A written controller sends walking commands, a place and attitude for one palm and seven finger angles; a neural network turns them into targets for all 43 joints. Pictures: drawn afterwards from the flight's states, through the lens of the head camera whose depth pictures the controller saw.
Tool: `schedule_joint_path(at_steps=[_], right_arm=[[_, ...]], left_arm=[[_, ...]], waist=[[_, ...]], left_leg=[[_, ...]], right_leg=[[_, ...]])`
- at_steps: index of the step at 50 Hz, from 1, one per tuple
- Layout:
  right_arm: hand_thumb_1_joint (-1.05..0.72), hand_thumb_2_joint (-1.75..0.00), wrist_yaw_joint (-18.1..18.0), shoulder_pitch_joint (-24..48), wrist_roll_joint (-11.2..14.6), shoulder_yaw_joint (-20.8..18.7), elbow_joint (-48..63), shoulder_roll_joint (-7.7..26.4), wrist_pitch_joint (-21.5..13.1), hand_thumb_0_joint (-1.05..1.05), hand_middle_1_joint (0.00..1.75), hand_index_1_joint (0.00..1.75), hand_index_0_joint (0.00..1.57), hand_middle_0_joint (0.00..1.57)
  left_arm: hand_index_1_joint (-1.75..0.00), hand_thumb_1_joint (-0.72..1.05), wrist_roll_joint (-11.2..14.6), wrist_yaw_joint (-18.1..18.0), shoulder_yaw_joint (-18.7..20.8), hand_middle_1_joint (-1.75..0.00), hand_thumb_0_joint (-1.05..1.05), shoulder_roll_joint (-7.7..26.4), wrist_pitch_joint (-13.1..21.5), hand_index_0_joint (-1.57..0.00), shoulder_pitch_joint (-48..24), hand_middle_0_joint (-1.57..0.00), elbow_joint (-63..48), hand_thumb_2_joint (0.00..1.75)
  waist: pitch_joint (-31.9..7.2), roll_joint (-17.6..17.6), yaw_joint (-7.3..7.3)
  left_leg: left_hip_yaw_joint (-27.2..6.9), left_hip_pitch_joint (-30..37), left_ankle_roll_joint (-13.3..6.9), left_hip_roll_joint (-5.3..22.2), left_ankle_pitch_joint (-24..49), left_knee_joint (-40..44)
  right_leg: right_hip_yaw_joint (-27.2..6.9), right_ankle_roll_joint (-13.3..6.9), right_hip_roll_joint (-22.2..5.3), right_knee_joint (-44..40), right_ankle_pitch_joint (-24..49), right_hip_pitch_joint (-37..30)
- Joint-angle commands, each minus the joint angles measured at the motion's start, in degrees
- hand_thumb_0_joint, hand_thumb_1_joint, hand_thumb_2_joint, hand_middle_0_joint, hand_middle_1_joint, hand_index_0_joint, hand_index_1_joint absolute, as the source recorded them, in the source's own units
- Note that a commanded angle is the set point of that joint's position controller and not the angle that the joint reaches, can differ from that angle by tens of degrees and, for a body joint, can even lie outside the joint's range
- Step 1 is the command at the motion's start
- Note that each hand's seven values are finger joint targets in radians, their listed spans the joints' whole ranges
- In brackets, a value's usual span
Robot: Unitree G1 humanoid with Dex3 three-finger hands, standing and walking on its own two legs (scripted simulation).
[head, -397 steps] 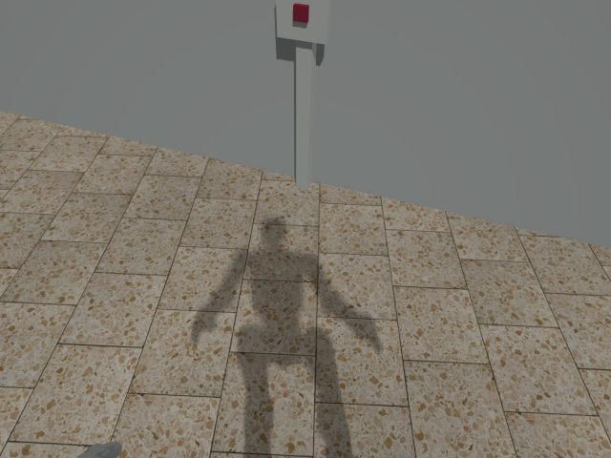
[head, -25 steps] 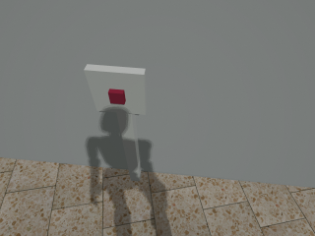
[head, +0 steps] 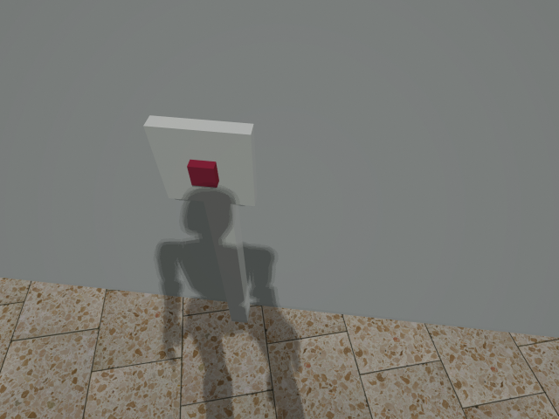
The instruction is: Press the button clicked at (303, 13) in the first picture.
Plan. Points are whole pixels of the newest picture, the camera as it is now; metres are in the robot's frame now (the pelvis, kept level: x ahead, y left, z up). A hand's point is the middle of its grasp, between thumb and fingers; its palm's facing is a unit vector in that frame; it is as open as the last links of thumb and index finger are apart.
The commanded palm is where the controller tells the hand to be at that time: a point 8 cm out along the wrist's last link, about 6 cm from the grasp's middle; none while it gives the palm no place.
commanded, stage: raise the hand and make a fist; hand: left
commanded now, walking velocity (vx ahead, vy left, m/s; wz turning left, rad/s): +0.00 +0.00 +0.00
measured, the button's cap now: (204, 172) +0.51 +0.17 +0.04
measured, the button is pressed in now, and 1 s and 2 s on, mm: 0 0 0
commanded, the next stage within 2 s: aim a knuckle at the button in 2.00 s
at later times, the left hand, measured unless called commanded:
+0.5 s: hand out of the picture +0.10 +0.16 -0.05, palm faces +0.04 -1.00 -0.02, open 4.8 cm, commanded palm +0.10 +0.22 -0.03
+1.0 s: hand (138, 414) +0.13 +0.19 -0.01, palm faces -0.05 -1.00 -0.05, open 3.1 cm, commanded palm +0.11 +0.25 +0.00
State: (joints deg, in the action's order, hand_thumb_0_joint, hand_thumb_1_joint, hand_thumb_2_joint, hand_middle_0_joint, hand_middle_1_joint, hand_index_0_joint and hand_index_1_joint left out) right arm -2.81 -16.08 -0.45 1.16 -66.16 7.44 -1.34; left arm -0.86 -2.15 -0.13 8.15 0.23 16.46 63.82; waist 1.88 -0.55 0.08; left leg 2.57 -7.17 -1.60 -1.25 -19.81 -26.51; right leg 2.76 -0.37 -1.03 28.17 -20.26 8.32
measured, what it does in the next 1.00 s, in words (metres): lowers itself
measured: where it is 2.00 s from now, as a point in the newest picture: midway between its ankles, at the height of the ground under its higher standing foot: outside the picture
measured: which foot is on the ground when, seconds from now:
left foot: down 0.00-1.00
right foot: down 0.00-1.00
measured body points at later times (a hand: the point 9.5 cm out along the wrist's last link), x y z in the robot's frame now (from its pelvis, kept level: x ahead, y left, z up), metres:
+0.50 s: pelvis -0.08 -0.03 -0.08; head -0.03 -0.02 +0.37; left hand +0.09 +0.22 -0.05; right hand +0.17 -0.28 -0.10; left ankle -0.06 +0.10 -0.74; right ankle -0.06 -0.11 -0.74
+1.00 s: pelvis -0.08 +0.00 -0.06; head -0.03 +0.01 +0.39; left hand +0.13 +0.24 -0.01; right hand +0.07 -0.25 -0.14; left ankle -0.06 +0.10 -0.74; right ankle -0.06 -0.11 -0.74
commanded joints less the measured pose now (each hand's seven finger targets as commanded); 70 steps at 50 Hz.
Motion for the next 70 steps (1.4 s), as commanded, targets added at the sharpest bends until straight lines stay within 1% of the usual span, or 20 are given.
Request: schedule_joint_path(at_steps=[1, 2, 3, 4, 5, 6, 7, 10, 14, 15, 20, 23, 25, 28, 32, 35, 43, 47, 60, 70], right_arm=[[-0.9, -0.9, -1.2, -1.2, 2.9, -3.2, 25.7, 17.8, -10.1, 0.0, 0.3, 0.3, 0.2, 0.2], [-0.9, -0.9, -3.0, 2.2, 1.5, -1.9, 21.3, 12.2, -16.0, 0.0, 0.3, 0.3, 0.2, 0.2], [-0.9, -0.9, -2.7, 2.5, 2.8, -3.1, 21.1, 9.6, -17.5, 0.0, 0.3, 0.3, 0.2, 0.2], [-0.9, -0.9, -2.0, 0.9, 3.2, -3.5, 20.0, 10.7, -17.8, 0.0, 0.3, 0.3, 0.2, 0.2], [-0.9, -0.9, -1.3, 2.3, 2.3, -5.1, 23.6, 12.9, -18.5, 0.0, 0.3, 0.3, 0.2, 0.2], [-0.9, -0.9, -1.1, 1.3, 1.3, -6.0, 25.1, 14.6, -18.4, 0.0, 0.3, 0.3, 0.2, 0.2], [-0.9, -0.9, -1.0, 1.8, 0.5, -6.3, 27.2, 14.5, -18.1, 0.0, 0.3, 0.3, 0.2, 0.2], [-0.9, -0.9, 0.8, 5.1, 0.4, -7.0, 32.8, 13.7, -16.9, 0.0, 0.3, 0.3, 0.2, 0.2], [-0.9, -0.9, 3.2, 9.1, 0.9, -7.6, 38.8, 13.8, -15.5, 0.0, 0.3, 0.3, 0.2, 0.2], [-0.9, -0.9, 3.1, 10.0, 1.2, -7.9, 41.0, 13.5, -14.9, 0.0, 0.3, 0.3, 0.2, 0.2], [-0.9, -0.9, 1.3, 9.4, 2.4, -6.6, 47.6, 12.6, -11.9, 0.0, 0.3, 0.3, 0.2, 0.2], [-0.9, -0.9, 0.1, 6.9, 2.1, -5.2, 47.6, 12.6, -12.2, 0.0, 0.3, 0.3, 0.2, 0.2], [-0.9, -0.9, -0.6, 5.7, 2.0, -4.7, 46.2, 12.7, -13.0, 0.0, 0.3, 0.3, 0.2, 0.2], [-0.9, -0.9, -1.3, 5.7, 2.4, -3.7, 44.8, 13.5, -14.1, 0.0, 0.3, 0.3, 0.2, 0.2], [-0.9, -0.9, -1.5, 6.4, 3.0, -3.5, 45.1, 12.9, -14.0, 0.0, 0.3, 0.3, 0.2, 0.2], [-0.9, -0.9, -1.2, 7.4, 2.8, -3.4, 45.3, 12.0, -13.8, 0.0, 0.3, 0.3, 0.2, 0.2], [-0.9, -0.9, -0.5, 6.1, 2.1, -3.6, 44.7, 12.8, -15.4, 0.0, 0.3, 0.3, 0.2, 0.2], [-0.9, -0.9, -0.6, 4.6, 2.4, -3.9, 44.6, 13.6, -16.0, 0.0, 0.3, 0.3, 0.2, 0.2], [-0.9, -0.9, 0.0, 3.5, 2.5, -3.2, 45.3, 13.6, -14.1, 0.0, 0.3, 0.3, 0.2, 0.2], [-0.9, -0.9, -0.4, 4.3, 2.5, -1.9, 45.6, 13.8, -13.4, 0.0, 0.3, 0.3, 0.2, 0.2]], left_arm=[[-0.33, 0.9, 11.4, -1.6, 4.9, -0.33, 0.0, 18.3, 13.6, -0.23, -33.2, -0.23, -91.3, 0.9], [-0.36, 0.9, 6.3, -4.1, 4.7, -0.36, 0.0, 13.8, 10.2, -0.25, -9.0, -0.25, -75.0, 0.9], [-0.39, 0.9, 7.9, -6.3, -1.3, -0.39, 0.0, 2.0, 2.0, -0.28, 6.3, -0.28, -64.0, 0.9], [-0.42, 0.9, 9.1, -4.8, -5.9, -0.42, 0.0, -4.7, 1.3, -0.31, 5.5, -0.31, -63.2, 0.9], [-0.45, 0.9, 9.0, -3.7, -3.2, -0.45, 0.0, -1.1, 3.4, -0.34, 1.9, -0.34, -67.0, 0.9], [-0.48, 0.9, 8.2, -2.4, 1.1, -0.48, 0.0, 3.4, 5.8, -0.36, 1.8, -0.36, -67.1, 0.9], [-0.51, 0.9, 8.4, -0.4, 2.5, -0.51, 0.0, 2.3, 8.5, -0.39, 6.8, -0.39, -63.1, 0.9], [-0.6, 0.9, 11.1, 8.9, 5.0, -0.6, 0.0, -1.2, 18.6, -0.47, 22.2, -0.47, -53.8, 0.9], [-0.72, 0.9, 15.3, 23.2, 15.8, -0.72, 0.0, 9.1, 34.3, -0.58, 19.4, -0.58, -56.9, 0.9], [-0.75, 0.9, 15.8, 24.4, 18.2, -0.75, 0.0, 10.9, 35.2, -0.61, 19.7, -0.61, -58.0, 0.9], [-0.9, 0.9, 18.5, 22.5, 16.6, -0.9, 0.0, 12.0, 31.7, -0.75, 3.1, -0.75, -71.0, 0.9], [-0.99, 0.9, 17.9, 20.9, 11.9, -0.99, 0.0, 11.3, 33.6, -0.83, -5.7, -0.83, -81.1, 0.9], [-1.05, 0.9, 17.2, 21.2, 10.3, -1.05, 0.0, 11.4, 33.4, -0.89, -5.3, -0.89, -80.4, 0.9], [-1.14, 0.9, 17.4, 23.1, 9.4, -1.14, 0.0, 12.2, 30.1, -0.97, -5.6, -0.97, -76.1, 0.9], [-1.26, 0.9, 18.3, 23.3, 14.7, -1.26, 0.0, 14.9, 22.3, -1.08, 1.1, -1.08, -71.8, 0.9], [-1.35, 0.9, 19.0, 21.5, 17.5, -1.35, 0.0, 14.9, 20.0, -1.16, 4.2, -1.16, -72.7, 0.9], [-1.5, 0.9, 17.8, 18.8, 13.4, -1.5, 0.0, 11.7, 24.6, -1.3, 5.1, -1.3, -74.3, 0.9], [-1.5, 0.9, 17.5, 18.7, 14.3, -1.5, 0.0, 12.9, 25.2, -1.3, 4.6, -1.3, -76.8, 0.9], [-1.5, 0.9, 16.5, 18.4, 13.7, -1.5, 0.0, 12.9, 20.1, -1.3, 3.7, -1.3, -80.7, 0.9], [-1.5, 0.9, 18.6, 21.1, 17.0, -1.5, 0.0, 15.5, 17.4, -1.3, -1.2, -1.3, -79.5, 0.9]], waist=[[-25.1, 10.7, -5.08], [-26.9, 21.2, -0.58], [-15.6, 15.5, -2.04], [-8.0, 6.1, -2.64], [-4.7, 3.2, -2.67], [-8.3, -2.9, -3.96], [-8.4, -9.7, -3.36], [-11.1, -17.4, 1.52], [-17.1, -4.0, 3.83], [-19.1, -3.0, 4.72], [-17.3, 0.4, 0.83], [-17.8, 1.8, -3.13], [-18.4, 4.5, -3.68], [-16.5, 3.1, -4.14], [-18.7, 1.4, -0.66], [-19.8, 1.7, 1.27], [-15.6, -0.9, -0.32], [-17.4, 2.5, -0.23], [-17.8, 6.2, -0.52], [-17.6, 5.2, -0.42]], left_leg=[[-3.7, 8.4, -0.1, 2.6, 43.6, -1.4], [-5.5, 18.7, 0.6, 6.5, 52.8, 2.3], [-6.3, 9.7, 2.5, 6.4, 53.6, 2.8], [-6.2, 6.0, 1.8, 6.6, 50.5, 0.6], [-7.2, 0.5, 1.5, 5.7, 42.9, -3.2], [-6.4, -2.9, 1.2, 4.3, 35.6, -7.3], [-5.5, -8.5, 0.9, 2.9, 30.2, -10.8], [-3.3, -21.8, 1.8, 0.9, 22.7, -16.8], [-1.4, -33.6, 3.0, -1.1, 12.7, -25.3], [-0.5, -35.1, 2.5, -1.2, 11.1, -26.4], [-0.5, -39.5, 0.7, -0.6, -1.8, -31.3], [-2.2, -37.5, -0.4, 1.0, -2.1, -33.4], [-2.7, -36.8, -0.5, 1.5, -2.4, -33.4], [-4.1, -37.5, -0.7, 1.7, -2.9, -32.4], [-4.0, -37.5, -0.4, 1.1, -1.2, -28.7], [-4.2, -35.5, -0.1, 1.0, 1.0, -26.0], [-5.0, -32.5, -0.1, 1.2, 0.4, -22.8], [-5.1, -29.7, 0.0, 1.2, 0.8, -21.5], [-6.8, -21.4, 1.6, 2.4, 14.3, -19.2], [-6.7, -20.5, 1.4, 1.8, 11.8, -17.5]], right_leg=[[-2.8, -1.7, -3.1, 2.8, 43.0, -1.6], [0.2, -2.1, 0.4, 7.6, 19.7, 5.0], [2.7, -1.0, 0.6, 11.0, 6.0, 11.7], [2.4, -0.4, 0.3, 8.6, 7.2, 14.6], [2.6, -0.5, -0.1, 5.7, 9.3, 15.9], [3.0, -0.7, 0.2, 4.5, 14.6, 15.8], [3.2, -0.4, 0.1, 5.8, 20.6, 16.5], [2.9, 0.5, 0.0, 15.1, 29.4, 17.1], [-4.1, -0.4, -1.9, 23.4, 26.7, 18.6], [-5.4, -0.5, -1.9, 23.6, 22.1, 18.4], [-11.9, 0.4, -1.7, 18.0, -6.5, 26.5], [-10.9, 0.2, -0.4, 18.4, -9.0, 31.0], [-9.8, -0.3, 0.1, 18.5, -9.5, 31.9], [-8.4, -0.4, 0.9, 18.2, -10.7, 32.1], [-7.8, 0.1, 0.1, 15.8, -9.8, 25.4], [-6.0, -0.1, 0.1, 16.1, -7.0, 22.9], [-1.2, -0.6, 1.7, 18.1, -5.7, 27.3], [0.1, -0.9, 1.7, 18.9, -3.5, 27.4], [2.8, -1.2, 2.7, 19.5, 8.6, 24.9], [2.4, -1.4, 2.9, 16.6, 9.2, 21.5]])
